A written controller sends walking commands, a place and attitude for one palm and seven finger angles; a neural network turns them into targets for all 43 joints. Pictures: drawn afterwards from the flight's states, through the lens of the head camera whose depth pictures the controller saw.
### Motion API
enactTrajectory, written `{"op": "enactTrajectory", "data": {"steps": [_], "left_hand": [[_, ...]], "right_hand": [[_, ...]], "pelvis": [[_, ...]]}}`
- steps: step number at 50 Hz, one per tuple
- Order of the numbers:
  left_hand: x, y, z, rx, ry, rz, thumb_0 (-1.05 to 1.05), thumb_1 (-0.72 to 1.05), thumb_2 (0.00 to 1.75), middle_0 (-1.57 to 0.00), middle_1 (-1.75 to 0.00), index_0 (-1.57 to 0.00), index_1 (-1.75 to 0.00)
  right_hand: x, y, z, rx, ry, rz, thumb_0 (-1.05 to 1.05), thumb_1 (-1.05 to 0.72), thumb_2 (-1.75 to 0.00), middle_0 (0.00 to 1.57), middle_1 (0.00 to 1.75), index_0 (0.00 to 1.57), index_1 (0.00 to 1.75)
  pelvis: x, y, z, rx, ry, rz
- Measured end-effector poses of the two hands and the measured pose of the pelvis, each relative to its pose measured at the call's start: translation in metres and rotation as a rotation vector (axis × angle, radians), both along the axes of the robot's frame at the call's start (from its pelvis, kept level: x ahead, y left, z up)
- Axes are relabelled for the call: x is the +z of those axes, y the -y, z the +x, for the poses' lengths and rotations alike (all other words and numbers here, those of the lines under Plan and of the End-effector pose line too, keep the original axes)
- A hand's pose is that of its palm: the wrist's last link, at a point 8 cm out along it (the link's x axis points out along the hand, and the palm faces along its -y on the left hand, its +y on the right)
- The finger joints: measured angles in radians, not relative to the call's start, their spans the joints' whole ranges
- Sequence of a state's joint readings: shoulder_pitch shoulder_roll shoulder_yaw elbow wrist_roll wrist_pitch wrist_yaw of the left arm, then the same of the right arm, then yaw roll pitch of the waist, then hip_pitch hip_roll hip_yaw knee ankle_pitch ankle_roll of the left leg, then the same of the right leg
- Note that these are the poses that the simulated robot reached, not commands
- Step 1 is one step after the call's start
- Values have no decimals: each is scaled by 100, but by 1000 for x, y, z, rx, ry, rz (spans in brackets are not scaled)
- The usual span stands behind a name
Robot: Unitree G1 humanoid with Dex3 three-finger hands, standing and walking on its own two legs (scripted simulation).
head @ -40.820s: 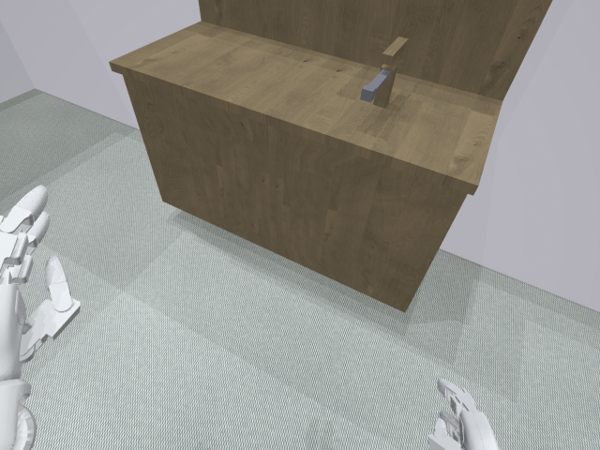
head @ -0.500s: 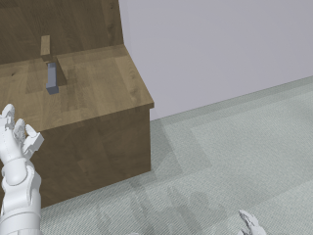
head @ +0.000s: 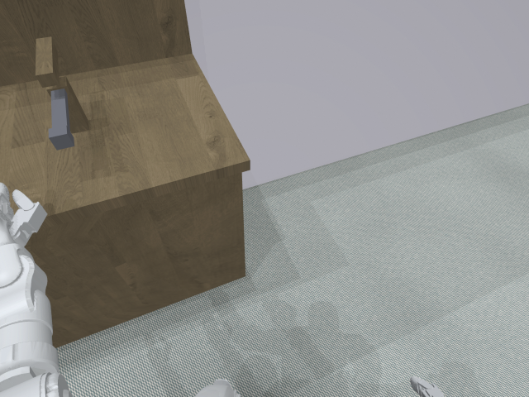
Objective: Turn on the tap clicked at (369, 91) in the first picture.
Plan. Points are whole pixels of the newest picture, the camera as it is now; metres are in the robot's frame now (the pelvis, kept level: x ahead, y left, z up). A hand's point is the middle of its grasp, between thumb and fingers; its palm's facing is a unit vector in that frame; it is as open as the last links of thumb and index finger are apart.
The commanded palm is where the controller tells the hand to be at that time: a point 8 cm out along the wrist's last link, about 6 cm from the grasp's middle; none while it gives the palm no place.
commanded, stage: reach beside the lever's end, fingers flat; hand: left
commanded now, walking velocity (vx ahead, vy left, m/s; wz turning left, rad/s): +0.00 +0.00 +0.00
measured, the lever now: (61, 137) +0.50 +0.37 +0.09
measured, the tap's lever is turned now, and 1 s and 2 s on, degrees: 0 0 0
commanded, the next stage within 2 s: push the lever round in 0.38 s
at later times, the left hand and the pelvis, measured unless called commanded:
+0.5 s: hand (33, 210) +0.35 +0.35 +0.09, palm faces +0.63 -0.77 -0.05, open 7.8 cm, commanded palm +0.30 +0.37 +0.08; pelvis +0.00 +0.00 +0.00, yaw +0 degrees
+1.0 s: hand (52, 209) +0.35 +0.33 +0.08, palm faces +0.61 -0.79 -0.04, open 7.8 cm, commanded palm +0.31 +0.35 +0.08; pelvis +0.00 +0.00 +0.00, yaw +0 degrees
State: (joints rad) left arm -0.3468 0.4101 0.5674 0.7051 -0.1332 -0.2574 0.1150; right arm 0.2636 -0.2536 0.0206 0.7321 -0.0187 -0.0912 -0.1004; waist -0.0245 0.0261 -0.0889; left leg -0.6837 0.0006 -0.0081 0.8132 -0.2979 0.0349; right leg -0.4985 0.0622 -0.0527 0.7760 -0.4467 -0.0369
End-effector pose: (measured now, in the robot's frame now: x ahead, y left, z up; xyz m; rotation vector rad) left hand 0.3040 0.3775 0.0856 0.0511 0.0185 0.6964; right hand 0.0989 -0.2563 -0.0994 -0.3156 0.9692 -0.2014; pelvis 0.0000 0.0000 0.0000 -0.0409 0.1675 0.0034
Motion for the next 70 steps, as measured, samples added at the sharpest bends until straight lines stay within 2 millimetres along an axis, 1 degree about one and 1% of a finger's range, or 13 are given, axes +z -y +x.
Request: {"op": "enactTrajectory", "data": {"steps": [3,7,12,17,21,24,28,32,36,51,62,70], "left_hand": [[1,-2,6,-10,9,12,2,90,90,-15,-15,-15,-15],[2,3,12,-46,8,13,2,90,90,-15,-15,-15,-15],[-5,6,11,-46,-19,-20,1,90,90,-16,-15,-15,-15],[-10,-1,3,4,-23,-13,2,90,90,-16,-15,-16,-15],[-3,-4,-4,12,10,20,2,90,90,-15,-15,-15,-15],[2,-5,-5,-7,24,25,2,90,90,-15,-15,-15,-15],[-1,-4,-3,-34,-1,-9,1,90,90,-15,-15,-15,-15],[-5,0,1,-40,-19,-29,1,90,90,-15,-15,-15,-15],[-5,6,3,-34,0,-15,2,90,90,-15,-15,-15,-15],[0,19,0,-45,14,-7,2,90,90,-15,-15,-15,-15],[0,43,9,-64,22,-4,2,90,90,-15,-15,-15,-15],[0,55,12,-21,19,-18,2,90,90,-16,-15,-15,-15]], "right_hand": [[-3,2,-5,-8,-20,-3,1,-91,-89,20,30,20,30],[-5,4,-11,-25,-41,3,1,-91,-89,20,30,20,30],[-3,5,-15,-49,-44,12,1,-91,-89,20,30,20,30],[-2,5,-13,-48,-40,12,1,-91,-89,20,30,20,30],[-2,6,-10,-36,-36,7,1,-91,-89,20,30,20,30],[-3,5,-6,-31,-30,5,1,-91,-89,20,30,20,30],[-2,4,-1,-24,-14,5,1,-91,-89,20,30,20,30],[0,2,2,-14,3,6,1,-91,-89,20,30,20,30],[1,1,4,-8,14,8,1,-91,-89,20,30,20,30],[0,-3,-2,-26,11,24,1,-91,-89,20,30,20,30],[0,-6,1,-11,28,28,1,-91,-89,20,30,20,30],[0,-5,4,-11,37,42,1,-91,-89,20,30,20,30]], "pelvis": [[-2,0,0,-1,-10,-3],[-2,-1,3,-4,-14,-3],[-1,-1,6,-14,-14,1],[-2,1,6,-16,-12,1],[-3,1,5,-11,-8,-4],[-3,1,3,-6,-4,-5],[-2,1,1,2,-3,-6],[-1,1,0,1,-8,-6],[-2,1,0,-3,-9,-6],[-1,-2,1,-6,12,-5],[0,-1,-4,-2,15,-2],[0,1,-2,-6,18,2]]}}
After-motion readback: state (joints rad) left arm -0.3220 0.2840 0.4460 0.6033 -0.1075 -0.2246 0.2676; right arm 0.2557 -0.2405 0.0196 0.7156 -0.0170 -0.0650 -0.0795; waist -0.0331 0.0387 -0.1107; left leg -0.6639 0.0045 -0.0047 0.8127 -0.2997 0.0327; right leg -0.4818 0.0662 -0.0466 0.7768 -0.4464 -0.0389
